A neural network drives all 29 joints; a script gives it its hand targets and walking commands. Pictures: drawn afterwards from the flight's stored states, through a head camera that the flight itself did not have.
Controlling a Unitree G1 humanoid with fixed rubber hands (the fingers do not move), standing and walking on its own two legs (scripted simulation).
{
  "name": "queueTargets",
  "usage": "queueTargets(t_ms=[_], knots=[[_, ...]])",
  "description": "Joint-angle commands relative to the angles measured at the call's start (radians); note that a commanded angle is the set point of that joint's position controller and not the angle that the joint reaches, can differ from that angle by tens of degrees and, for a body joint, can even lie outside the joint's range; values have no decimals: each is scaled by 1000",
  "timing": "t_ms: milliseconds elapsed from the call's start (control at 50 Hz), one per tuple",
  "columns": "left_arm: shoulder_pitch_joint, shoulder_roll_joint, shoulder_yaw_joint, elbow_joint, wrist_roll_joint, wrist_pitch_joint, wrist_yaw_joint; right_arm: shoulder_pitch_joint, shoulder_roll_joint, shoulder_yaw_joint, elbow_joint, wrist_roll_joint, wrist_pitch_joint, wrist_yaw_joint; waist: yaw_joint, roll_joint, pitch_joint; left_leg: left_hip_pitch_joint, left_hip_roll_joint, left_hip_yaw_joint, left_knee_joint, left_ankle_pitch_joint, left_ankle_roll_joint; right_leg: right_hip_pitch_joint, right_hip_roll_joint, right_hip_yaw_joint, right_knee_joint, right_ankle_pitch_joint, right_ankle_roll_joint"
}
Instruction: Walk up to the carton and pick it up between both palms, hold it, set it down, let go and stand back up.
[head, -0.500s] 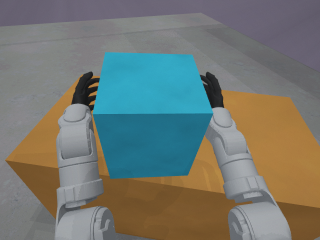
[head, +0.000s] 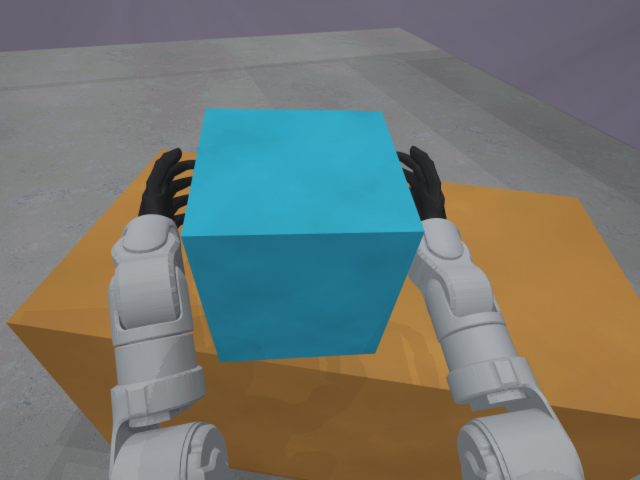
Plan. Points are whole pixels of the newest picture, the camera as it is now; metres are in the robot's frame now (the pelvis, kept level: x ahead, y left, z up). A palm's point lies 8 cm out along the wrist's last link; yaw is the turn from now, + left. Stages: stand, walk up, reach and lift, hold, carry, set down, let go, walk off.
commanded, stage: hold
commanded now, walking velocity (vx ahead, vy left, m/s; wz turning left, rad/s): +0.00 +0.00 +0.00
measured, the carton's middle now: (297, 241) +0.38 +0.01 +0.14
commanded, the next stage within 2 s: set down in 1.88 s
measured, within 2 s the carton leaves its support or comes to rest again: neither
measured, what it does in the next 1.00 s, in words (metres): stands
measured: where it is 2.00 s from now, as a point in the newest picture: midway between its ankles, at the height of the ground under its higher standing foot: outside the picture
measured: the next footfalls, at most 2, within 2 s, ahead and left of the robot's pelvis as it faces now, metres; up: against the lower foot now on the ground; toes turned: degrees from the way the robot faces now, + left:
none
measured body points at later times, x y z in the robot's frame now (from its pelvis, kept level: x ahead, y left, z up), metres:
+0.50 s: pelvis +0.00 +0.00 +0.00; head -0.03 +0.02 +0.45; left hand +0.38 +0.16 +0.20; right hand +0.38 -0.15 +0.19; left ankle +0.01 +0.11 -0.75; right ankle +0.04 -0.10 -0.75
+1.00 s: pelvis -0.01 +0.00 +0.00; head -0.04 +0.02 +0.45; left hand +0.37 +0.16 +0.20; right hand +0.37 -0.14 +0.20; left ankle +0.01 +0.11 -0.75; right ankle +0.04 -0.10 -0.75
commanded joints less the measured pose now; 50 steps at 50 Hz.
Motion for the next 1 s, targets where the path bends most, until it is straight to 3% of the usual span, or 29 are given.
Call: queueTargets(t_ms=[0,20,120,300,320,360,420,480,520,560,600,660,700,740,840,900,920,980], knots=[[-545,-397,-424,-20,-140,-47,-103,-683,474,327,-241,39,-65,108,-3,58,-344,-118,-34,60,-61,163,-3,211,30,-3,14,64,46],[-561,-409,-441,-66,-142,-50,-101,-661,489,330,-238,43,-67,109,-18,77,-376,-102,-33,50,-59,181,-7,220,27,-1,18,77,42],[-518,-408,-438,-35,-131,-31,-100,-648,455,324,-215,55,-61,109,-17,93,-359,-95,-27,48,-48,214,-14,220,29,2,10,71,36],[-532,-417,-436,-47,-141,-44,-93,-676,471,335,-251,54,-77,116,-2,66,-396,-89,-30,45,-43,241,-2,221,32,3,17,109,37],[-534,-408,-429,-33,-138,-40,-95,-676,460,333,-246,46,-74,113,-15,61,-381,-75,-29,54,-40,229,-9,216,32,-1,15,92,42],[-523,-404,-411,-6,-127,-33,-106,-667,448,313,-227,34,-66,112,-5,62,-356,-98,-28,57,-50,192,-6,218,32,-2,7,51,40],[-535,-414,-438,-72,-143,-43,-102,-671,472,349,-260,59,-71,111,-6,66,-423,-82,-37,57,-36,261,-4,248,28,10,21,143,46],[-499,-399,-425,-43,-140,-43,-103,-674,479,370,-290,70,-72,102,1,48,-426,-86,-43,51,-38,241,4,277,22,17,24,177,57],[-525,-389,-419,-47,-136,-43,-103,-649,477,352,-245,58,-62,100,-5,40,-396,-86,-43,54,-49,231,0,257,26,9,24,174,51],[-525,-399,-434,-74,-139,-47,-103,-656,482,368,-278,68,-71,102,1,64,-407,-92,-41,49,-43,245,0,256,20,11,26,170,55],[-504,-402,-446,-80,-142,-43,-104,-631,484,371,-281,72,-66,98,-14,72,-405,-67,-43,51,-36,277,-2,264,23,15,25,217,52],[-524,-393,-433,-52,-137,-43,-104,-647,474,349,-260,54,-61,96,-18,56,-372,-101,-37,50,-54,203,-4,238,24,6,20,143,53],[-535,-384,-406,-32,-126,-40,-106,-658,469,333,-235,40,-57,104,-4,46,-329,-130,-33,55,-76,146,1,222,27,1,13,59,47],[-543,-398,-405,-11,-129,-35,-102,-692,467,323,-244,39,-61,112,11,57,-349,-131,-31,60,-74,152,5,222,25,2,8,46,47],[-566,-405,-429,-38,-142,-46,-97,-695,475,327,-236,48,-71,115,-9,74,-408,-103,-30,52,-50,179,2,225,25,2,13,73,46],[-546,-408,-414,16,-134,-40,-102,-682,457,298,-202,31,-67,114,-19,71,-362,-105,-26,59,-65,147,-2,215,27,-3,9,42,40],[-569,-399,-408,-5,-133,-44,-102,-680,456,284,-183,25,-68,118,-13,72,-371,-113,-21,56,-74,114,-3,219,28,-7,5,-8,39],[-568,-403,-394,22,-130,-51,-102,-699,463,281,-189,16,-75,126,1,47,-357,-141,-29,55,-74,118,4,210,25,1,8,2,43]])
